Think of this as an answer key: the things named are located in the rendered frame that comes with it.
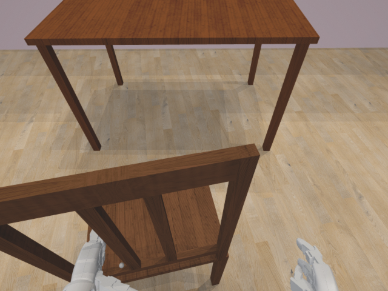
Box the robot right hand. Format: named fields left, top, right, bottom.
left=290, top=238, right=339, bottom=291

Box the chair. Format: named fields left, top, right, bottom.
left=0, top=143, right=260, bottom=286

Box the table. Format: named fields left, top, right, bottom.
left=24, top=0, right=320, bottom=151

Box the robot left hand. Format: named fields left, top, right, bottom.
left=71, top=229, right=138, bottom=291

